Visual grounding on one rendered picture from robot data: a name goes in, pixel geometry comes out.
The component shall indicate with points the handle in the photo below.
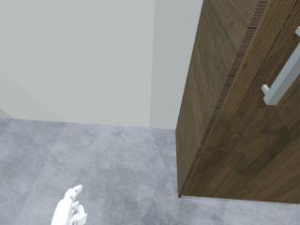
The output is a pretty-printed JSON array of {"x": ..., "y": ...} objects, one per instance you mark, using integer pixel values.
[{"x": 285, "y": 78}]

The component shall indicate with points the wardrobe door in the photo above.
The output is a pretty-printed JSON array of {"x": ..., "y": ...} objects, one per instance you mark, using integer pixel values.
[{"x": 252, "y": 152}]

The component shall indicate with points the left robot hand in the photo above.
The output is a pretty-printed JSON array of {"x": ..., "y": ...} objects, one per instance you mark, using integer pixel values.
[{"x": 66, "y": 207}]

